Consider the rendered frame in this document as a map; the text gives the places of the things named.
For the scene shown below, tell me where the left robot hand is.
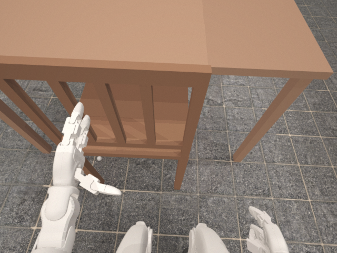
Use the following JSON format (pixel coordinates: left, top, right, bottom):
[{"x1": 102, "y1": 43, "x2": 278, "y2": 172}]
[{"x1": 53, "y1": 102, "x2": 122, "y2": 196}]

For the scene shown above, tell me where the chair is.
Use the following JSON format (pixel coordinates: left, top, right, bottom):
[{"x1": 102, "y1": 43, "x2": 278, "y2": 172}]
[{"x1": 0, "y1": 55, "x2": 212, "y2": 190}]

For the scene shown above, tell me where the table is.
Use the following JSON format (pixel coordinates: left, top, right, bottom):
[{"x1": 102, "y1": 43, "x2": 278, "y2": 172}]
[{"x1": 0, "y1": 0, "x2": 334, "y2": 162}]

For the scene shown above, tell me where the right robot hand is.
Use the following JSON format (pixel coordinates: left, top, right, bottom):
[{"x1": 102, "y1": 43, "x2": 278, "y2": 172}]
[{"x1": 246, "y1": 206, "x2": 289, "y2": 253}]

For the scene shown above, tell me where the robot left shin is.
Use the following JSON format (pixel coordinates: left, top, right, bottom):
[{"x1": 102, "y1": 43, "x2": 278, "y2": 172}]
[{"x1": 136, "y1": 221, "x2": 146, "y2": 226}]

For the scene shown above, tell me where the left robot forearm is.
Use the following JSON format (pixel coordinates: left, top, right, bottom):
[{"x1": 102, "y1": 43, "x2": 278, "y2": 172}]
[{"x1": 31, "y1": 185, "x2": 80, "y2": 253}]

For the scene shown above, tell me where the robot left thigh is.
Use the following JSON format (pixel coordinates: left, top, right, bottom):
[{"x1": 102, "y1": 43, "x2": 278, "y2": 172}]
[{"x1": 116, "y1": 225, "x2": 153, "y2": 253}]

